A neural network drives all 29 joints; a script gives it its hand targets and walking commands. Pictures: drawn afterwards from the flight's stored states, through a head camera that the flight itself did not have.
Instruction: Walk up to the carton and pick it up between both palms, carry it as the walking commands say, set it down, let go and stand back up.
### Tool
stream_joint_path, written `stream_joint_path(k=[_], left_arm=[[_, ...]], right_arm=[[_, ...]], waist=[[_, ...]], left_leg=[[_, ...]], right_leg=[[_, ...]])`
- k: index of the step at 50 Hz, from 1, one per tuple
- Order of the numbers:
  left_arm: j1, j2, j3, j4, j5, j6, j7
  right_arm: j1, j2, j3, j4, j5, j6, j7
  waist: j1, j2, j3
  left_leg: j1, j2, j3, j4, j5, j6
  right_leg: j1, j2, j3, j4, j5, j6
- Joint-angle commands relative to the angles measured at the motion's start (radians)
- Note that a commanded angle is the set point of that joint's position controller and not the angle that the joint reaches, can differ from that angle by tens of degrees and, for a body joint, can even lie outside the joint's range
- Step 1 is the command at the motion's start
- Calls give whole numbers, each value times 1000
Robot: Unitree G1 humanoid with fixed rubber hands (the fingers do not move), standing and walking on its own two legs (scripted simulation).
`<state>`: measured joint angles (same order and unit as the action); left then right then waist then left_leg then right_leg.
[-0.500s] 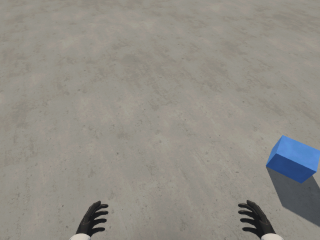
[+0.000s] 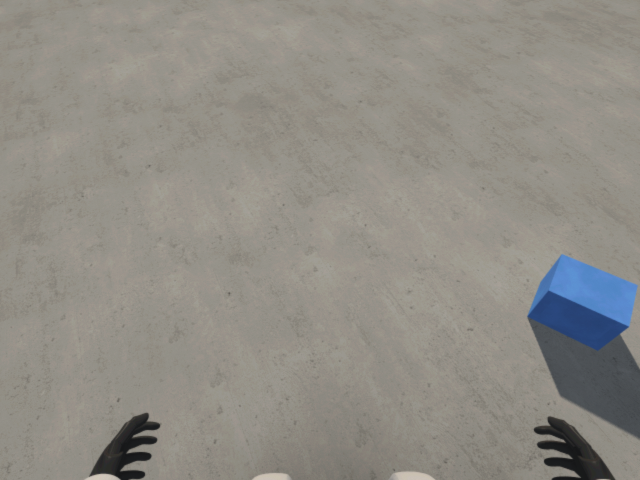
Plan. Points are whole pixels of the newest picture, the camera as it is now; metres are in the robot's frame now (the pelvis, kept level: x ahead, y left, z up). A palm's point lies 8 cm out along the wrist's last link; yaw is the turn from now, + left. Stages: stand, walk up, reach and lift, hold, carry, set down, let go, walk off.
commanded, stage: stand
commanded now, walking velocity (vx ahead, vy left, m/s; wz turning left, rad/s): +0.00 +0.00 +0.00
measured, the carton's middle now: (579, 301) +0.71 -0.81 -0.66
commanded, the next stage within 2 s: walk up in 2.00 s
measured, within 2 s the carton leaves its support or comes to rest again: neither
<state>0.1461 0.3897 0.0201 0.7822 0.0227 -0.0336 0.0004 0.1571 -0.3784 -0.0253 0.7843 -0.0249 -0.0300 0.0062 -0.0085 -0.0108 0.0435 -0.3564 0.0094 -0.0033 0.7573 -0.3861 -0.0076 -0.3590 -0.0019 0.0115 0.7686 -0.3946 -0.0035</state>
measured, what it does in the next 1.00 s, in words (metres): stands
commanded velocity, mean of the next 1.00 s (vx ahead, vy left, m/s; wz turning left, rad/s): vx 0.00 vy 0.00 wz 0.00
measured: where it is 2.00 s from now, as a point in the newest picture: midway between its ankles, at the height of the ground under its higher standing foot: outside the picture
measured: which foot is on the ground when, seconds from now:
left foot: down 0.00-1.00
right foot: down 0.00-1.00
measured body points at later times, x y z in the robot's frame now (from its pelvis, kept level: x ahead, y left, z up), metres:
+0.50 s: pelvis +0.00 +0.00 +0.02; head +0.02 +0.00 +0.47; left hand +0.12 +0.30 -0.09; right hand +0.12 -0.30 -0.09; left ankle +0.01 +0.13 -0.71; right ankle +0.01 -0.12 -0.71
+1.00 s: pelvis +0.00 +0.00 +0.03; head +0.01 +0.01 +0.48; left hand +0.11 +0.31 -0.09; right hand +0.10 -0.30 -0.09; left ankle +0.01 +0.13 -0.71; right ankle +0.01 -0.12 -0.71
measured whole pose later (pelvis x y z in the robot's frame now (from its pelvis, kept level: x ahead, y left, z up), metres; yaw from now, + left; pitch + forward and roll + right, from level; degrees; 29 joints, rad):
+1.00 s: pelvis +0.00 +0.00 +0.03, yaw +0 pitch -2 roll +0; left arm 0.08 0.39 -0.01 1.07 0.01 -0.03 0.00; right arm 0.09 -0.36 0.01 1.07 -0.01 -0.02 0.00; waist 0.00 -0.01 0.06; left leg -0.15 0.01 0.00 0.40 -0.20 -0.01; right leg -0.15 0.00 0.01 0.40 -0.21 0.00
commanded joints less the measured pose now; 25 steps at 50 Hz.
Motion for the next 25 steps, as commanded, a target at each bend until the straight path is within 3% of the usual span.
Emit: stream_joint_path(k=[1,2,3,4,7,11,19,20,21,25], left_arm=[[-42,175,41,-46,-4,-17,7],[-38,169,35,-35,-7,-14,7],[-42,168,30,-26,-2,-15,4],[-44,178,37,-11,-3,-13,6],[-62,181,30,10,-5,-10,7],[-69,168,24,48,-12,-12,2],[-89,166,16,117,-13,-10,5],[-89,152,13,123,-12,-8,2],[-87,172,16,128,-11,-5,5],[-85,174,7,167,-15,-11,6]], right_arm=[[-54,-176,-40,-43,8,-16,-5],[-43,-186,-38,-27,2,-18,-7],[-54,-174,-39,-17,8,-17,-6],[-62,-178,-38,-7,8,-15,-7],[-55,-168,-29,16,12,-19,-4],[-77,-179,-29,55,10,-17,-7],[-95,-159,-13,118,14,-8,-12],[-102,-187,-21,134,14,-8,-11],[-107,-174,-19,134,14,-12,-10],[-80,-165,-12,177,17,-5,-9]], waist=[[7,5,-84],[10,20,-74],[6,-4,-76],[7,22,-67],[-6,-3,-68],[5,35,-85],[13,-5,-93],[14,27,-87],[6,-12,-76],[-1,7,-50]], left_leg=[[26,59,-90,-174,132,73],[30,58,-100,-181,141,74],[44,56,-77,-185,142,66],[58,57,-87,-192,146,67],[79,60,-89,-218,164,61],[103,76,-94,-254,210,61],[152,88,-100,-334,223,56],[156,81,-92,-329,223,54],[156,82,-92,-342,220,55],[188,84,-90,-363,264,46]], right_leg=[[44,-68,104,-176,177,-65],[51,-71,108,-181,185,-65],[40,-75,112,-193,173,-67],[44,-74,113,-212,174,-66],[52,-79,121,-241,186,-66],[103,-73,96,-255,246,-53],[164,-85,103,-326,240,-44],[155,-86,103,-331,264,-40],[160,-85,89,-338,266,-37],[152,-96,113,-374,287,-34]])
